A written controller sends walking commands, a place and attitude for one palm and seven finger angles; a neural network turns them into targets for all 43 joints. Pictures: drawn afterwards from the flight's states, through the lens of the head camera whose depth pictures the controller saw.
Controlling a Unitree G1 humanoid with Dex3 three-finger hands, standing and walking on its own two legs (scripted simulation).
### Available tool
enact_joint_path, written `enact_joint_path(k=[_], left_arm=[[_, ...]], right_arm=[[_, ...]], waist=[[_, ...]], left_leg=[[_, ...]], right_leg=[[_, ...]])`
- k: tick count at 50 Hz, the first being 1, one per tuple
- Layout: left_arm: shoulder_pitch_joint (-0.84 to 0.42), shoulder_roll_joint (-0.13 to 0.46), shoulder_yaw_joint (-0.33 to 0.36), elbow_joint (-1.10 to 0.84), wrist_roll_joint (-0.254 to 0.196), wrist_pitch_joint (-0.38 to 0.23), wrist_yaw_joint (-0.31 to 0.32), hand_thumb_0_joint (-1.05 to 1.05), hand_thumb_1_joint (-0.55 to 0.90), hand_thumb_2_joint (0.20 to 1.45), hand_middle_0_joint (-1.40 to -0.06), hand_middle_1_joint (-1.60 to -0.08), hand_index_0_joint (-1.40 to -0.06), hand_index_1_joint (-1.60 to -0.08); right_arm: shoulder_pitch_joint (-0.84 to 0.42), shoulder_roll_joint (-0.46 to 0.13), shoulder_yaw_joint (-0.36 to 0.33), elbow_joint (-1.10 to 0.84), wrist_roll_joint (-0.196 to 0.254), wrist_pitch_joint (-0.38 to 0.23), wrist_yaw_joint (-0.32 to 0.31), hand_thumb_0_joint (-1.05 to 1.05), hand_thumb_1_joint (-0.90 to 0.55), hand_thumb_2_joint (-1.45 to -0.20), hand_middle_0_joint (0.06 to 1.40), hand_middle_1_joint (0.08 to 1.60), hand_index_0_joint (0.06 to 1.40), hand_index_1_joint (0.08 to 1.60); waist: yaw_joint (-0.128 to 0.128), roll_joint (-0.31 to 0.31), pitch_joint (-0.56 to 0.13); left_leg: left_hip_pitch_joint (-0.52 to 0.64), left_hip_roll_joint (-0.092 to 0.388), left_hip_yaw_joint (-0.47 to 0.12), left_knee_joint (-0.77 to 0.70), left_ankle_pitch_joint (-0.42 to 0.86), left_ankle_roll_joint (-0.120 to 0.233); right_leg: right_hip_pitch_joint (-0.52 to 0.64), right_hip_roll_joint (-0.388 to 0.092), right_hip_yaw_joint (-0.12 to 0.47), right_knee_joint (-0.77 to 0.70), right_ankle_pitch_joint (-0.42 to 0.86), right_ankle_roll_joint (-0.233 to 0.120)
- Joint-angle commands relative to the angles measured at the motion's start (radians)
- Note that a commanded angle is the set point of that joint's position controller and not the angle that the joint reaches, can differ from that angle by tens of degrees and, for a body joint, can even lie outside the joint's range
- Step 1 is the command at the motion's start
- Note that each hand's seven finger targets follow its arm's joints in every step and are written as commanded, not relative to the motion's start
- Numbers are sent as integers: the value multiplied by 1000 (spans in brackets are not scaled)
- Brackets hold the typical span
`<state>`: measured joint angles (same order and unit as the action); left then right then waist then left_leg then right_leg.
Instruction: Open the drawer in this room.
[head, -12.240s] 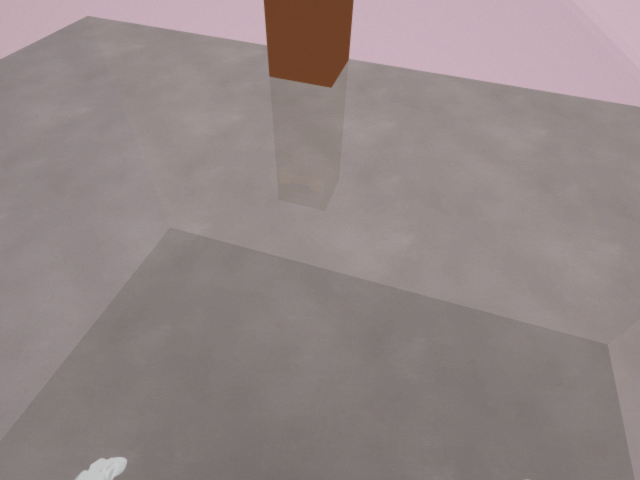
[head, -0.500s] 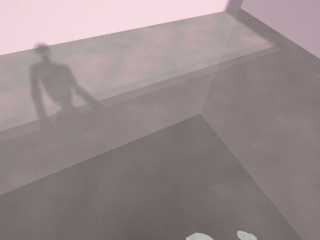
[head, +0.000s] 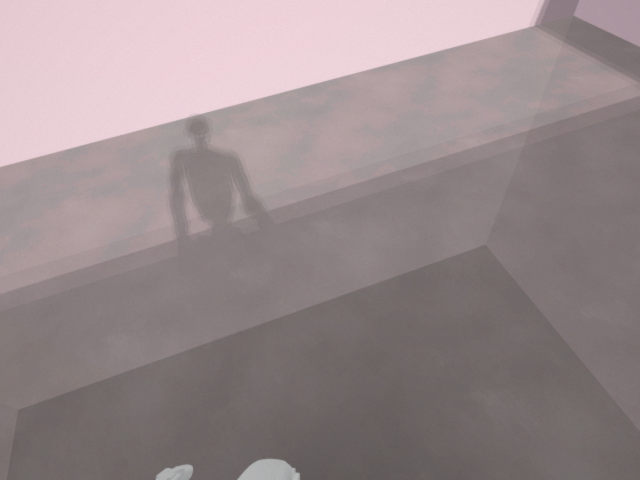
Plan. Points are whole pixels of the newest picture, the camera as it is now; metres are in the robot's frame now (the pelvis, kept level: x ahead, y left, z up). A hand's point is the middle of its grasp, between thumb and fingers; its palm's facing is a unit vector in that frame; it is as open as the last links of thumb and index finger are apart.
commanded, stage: turn or walk to find it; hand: left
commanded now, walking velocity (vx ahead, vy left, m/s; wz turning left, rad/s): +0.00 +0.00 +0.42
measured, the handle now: out of the picture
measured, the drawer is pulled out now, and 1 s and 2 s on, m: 0.00 0.00 0.00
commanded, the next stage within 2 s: none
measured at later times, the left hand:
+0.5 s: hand out of the picture -0.07 +0.27 -0.18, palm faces +0.29 -0.92 -0.24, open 7.4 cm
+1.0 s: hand out of the picture -0.04 +0.20 -0.14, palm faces +0.41 -0.87 -0.28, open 7.4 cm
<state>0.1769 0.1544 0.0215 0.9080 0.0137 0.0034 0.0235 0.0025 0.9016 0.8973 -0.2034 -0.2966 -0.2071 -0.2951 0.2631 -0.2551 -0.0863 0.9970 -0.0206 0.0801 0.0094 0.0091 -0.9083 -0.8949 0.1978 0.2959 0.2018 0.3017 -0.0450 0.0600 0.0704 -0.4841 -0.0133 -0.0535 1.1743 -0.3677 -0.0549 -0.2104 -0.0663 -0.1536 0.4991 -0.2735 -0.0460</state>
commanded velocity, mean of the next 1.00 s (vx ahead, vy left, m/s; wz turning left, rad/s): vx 0.00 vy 0.00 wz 0.42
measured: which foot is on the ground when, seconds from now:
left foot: up 0.00-0.32, down 0.34-0.86, up 0.88-1.00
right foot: down 0.00-0.34, up 0.36-0.82, down 0.84-1.00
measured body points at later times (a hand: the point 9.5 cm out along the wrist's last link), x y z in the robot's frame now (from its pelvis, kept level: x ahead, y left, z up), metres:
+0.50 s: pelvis -0.04 +0.05 +0.00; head -0.02 +0.08 +0.44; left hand -0.08 +0.32 -0.16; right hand +0.13 -0.16 -0.13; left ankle -0.05 +0.14 -0.74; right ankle -0.02 -0.09 -0.67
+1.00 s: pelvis -0.06 -0.01 +0.00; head -0.02 -0.04 +0.45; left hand -0.06 +0.25 -0.12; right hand +0.06 -0.24 -0.17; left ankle -0.12 +0.12 -0.66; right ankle -0.02 -0.09 -0.74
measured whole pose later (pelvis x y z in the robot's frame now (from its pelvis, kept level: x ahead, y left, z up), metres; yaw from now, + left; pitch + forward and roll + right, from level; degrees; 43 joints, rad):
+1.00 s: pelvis -0.06 -0.01 +0.00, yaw +26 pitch -1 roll +2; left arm 0.17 0.15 0.03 0.91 0.01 0.01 0.02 0.00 0.90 0.90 -0.20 -0.30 -0.21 -0.30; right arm 0.26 -0.25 -0.09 1.00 -0.02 0.08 0.01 0.01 -0.91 -0.89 0.20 0.30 0.20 0.30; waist -0.04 0.06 0.06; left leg -0.50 -0.04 -0.06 1.11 -0.37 -0.04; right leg -0.21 -0.06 -0.13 0.50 -0.28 -0.03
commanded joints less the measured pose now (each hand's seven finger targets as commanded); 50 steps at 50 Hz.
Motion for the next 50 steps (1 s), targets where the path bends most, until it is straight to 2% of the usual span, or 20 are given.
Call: enact_joint_path(k=[1, 12, 15, 16, 17, 18, 20, 22, 24, 35, 38, 40, 41, 42, 43, 44, 45, 46, 47, 50], left_arm=[[53, 188, 54, -45, 3, -24, 12, 0, 900, 900, -200, -300, -200, -300], [126, 259, 75, 22, 19, -5, 8, 0, 900, 900, -200, -300, -200, -300], [101, 257, 80, 34, 10, 2, 5, 0, 900, 900, -200, -300, -200, -300], [100, 232, 77, 26, 0, 9, 2, 0, 900, 900, -200, -300, -200, -300], [109, 168, 64, -8, -5, 15, -5, 0, 900, 900, -200, -300, -200, -300], [32, 162, 45, -43, 6, 23, -4, 0, 900, 900, -200, -300, -200, -300], [-8, 170, 54, -24, 4, 38, 1, 0, 900, 900, -200, -300, -200, -300], [34, 176, 61, 10, 4, 36, -11, 0, 900, 900, -200, -300, -200, -300], [59, 177, 62, 25, 4, 34, -15, 0, 900, 900, -200, -300, -200, -300], [-46, 140, 50, -49, -2, 26, -4, 0, 900, 900, -200, -300, -200, -300], [-7, 138, 47, -46, -8, 18, -3, 0, 900, 900, -200, -300, -200, -300], [59, 146, 51, -30, -10, 10, 1, 0, 900, 900, -200, -300, -200, -300], [95, 168, 57, -23, -7, 2, 5, 0, 900, 900, -200, -300, -200, -300], [117, 240, 70, -21, 6, -8, 12, 0, 900, 900, -200, -300, -200, -300], [102, 303, 81, -37, 14, -8, 14, 0, 900, 900, -200, -300, -200, -300], [71, 281, 85, -53, 0, -11, 17, 0, 900, 900, -200, -300, -200, -300], [15, 250, 76, -62, 1, -6, 16, 0, 900, 900, -200, -300, -200, -300], [-39, 219, 66, -71, 0, -5, 13, 0, 900, 900, -200, -300, -200, -300], [-66, 195, 58, -77, 0, -9, 12, 0, 900, 900, -200, -300, -200, -300], [-22, 176, 55, -65, 2, -19, 13, 0, 900, 900, -200, -300, -200, -300]], right_arm=[[-14, -52, -9, -57, -3, -18, 5, 0, -900, -900, 200, 300, 200, 300], [-143, -30, 22, -90, 14, -39, 3, 0, -900, -900, 200, 300, 200, 300], [-66, -45, 21, -78, 12, -57, 0, 0, -900, -900, 200, 300, 200, 300], [-27, -94, 10, -70, 9, -67, 2, 0, -900, -900, 200, 300, 200, 300], [-4, -199, -14, -78, 0, -72, -2, 0, -900, -900, 200, 300, 200, 300], [39, -245, -18, -72, 3, -61, -6, 0, -900, -900, 200, 300, 200, 300], [-26, -200, -10, -73, 0, -64, -28, 0, -900, -900, 200, 300, 200, 300], [-120, -154, 8, -99, 2, -68, -29, 0, -900, -900, 200, 300, 200, 300], [-120, -141, 10, -106, 6, -74, -26, 0, -900, -900, 200, 300, 200, 300], [-23, -142, -14, -96, -6, -65, -23, 0, -900, -900, 200, 300, 200, 300], [-42, -143, -19, -101, -7, -60, -19, 0, -900, -900, 200, 300, 200, 300], [-58, -132, -21, -105, -2, -57, -17, 0, -900, -900, 200, 300, 200, 300], [-62, -110, -19, -109, 5, -57, -14, 0, -900, -900, 200, 300, 200, 300], [-43, -53, -10, -120, 14, -58, -8, 0, -900, -900, 200, 300, 200, 300], [-60, -26, -7, -148, 10, -56, -5, 0, -900, -900, 200, 300, 200, 300], [-61, -77, -21, -129, -6, -36, -10, 0, -900, -900, 200, 300, 200, 300], [-64, -79, -27, -112, -5, -26, -6, 0, -900, -900, 200, 300, 200, 300], [-32, -65, -27, -85, -6, -21, 1, 0, -900, -900, 200, 300, 200, 300], [2, -55, -24, -68, -7, -19, 6, 0, -900, -900, 200, 300, 200, 300], [18, -48, -19, -53, -5, -18, 9, 0, -900, -900, 200, 300, 200, 300]], waist=[[49, -214, -57], [97, -259, -91], [43, -221, -127], [17, -89, -147], [6, 204, -136], [-21, 186, -111], [-2, 188, -68], [46, 113, -44], [53, 80, -59], [6, 74, -95], [24, 91, -114], [58, 74, -143], [77, 34, -148], [84, -172, -166], [90, -328, -108], [88, -356, -87], [60, -255, -23], [24, -186, 2], [8, -180, 2], [22, -220, -19]], left_leg=[[-72, 43, 5, 15, 13, -23], [94, 47, 121, -396, -105, 3], [279, 46, 146, -690, 90, 22], [415, 105, 71, -805, 210, 45], [517, 352, -257, -850, 476, 148], [439, 439, -285, -863, 588, 228], [373, 363, -250, -867, 545, 220], [337, 274, -144, -868, 504, 199], [334, 241, -113, -882, 478, 187], [367, 249, -273, -845, 460, 240], [308, 218, -293, -809, 495, 223], [237, 178, -281, -766, 435, 186], [140, 137, -253, -715, 328, 143], [-32, 35, -142, -558, 123, 78], [-120, -67, -10, -339, -175, 27], [-83, -14, -66, -176, -193, 33], [-69, -5, -63, -55, -135, 35], [-75, 7, -51, 12, -67, 29], [-73, 16, -28, 43, -12, 18], [-75, 32, -1, 49, 38, -9]], right_leg=[[103, -248, 160, -194, 310, -62], [124, -315, 105, -125, 395, -103], [55, -288, 33, 0, 345, -29], [-60, -242, -13, 132, 227, 26], [-318, -101, -58, 334, -193, 107], [-331, -71, 16, 470, -363, 111], [-365, -65, 120, 598, -283, 116], [-341, -56, 126, 638, -150, 121], [-317, -50, 126, 639, -100, 128], [-252, -2, 137, 365, -188, 128], [-127, 35, 118, 187, -151, 113], [16, 41, 106, -1, -17, 104], [138, 1, 132, -128, 63, 96], [276, -190, 318, -216, 29, 35], [201, -402, 480, -253, 111, -71], [53, -407, 481, -277, 58, -103], [-38, -359, 434, -288, -15, -107], [-56, -297, 329, -271, -15, -79], [-49, -253, 247, -250, 36, -59], [11, -232, 179, -229, 140, -50]])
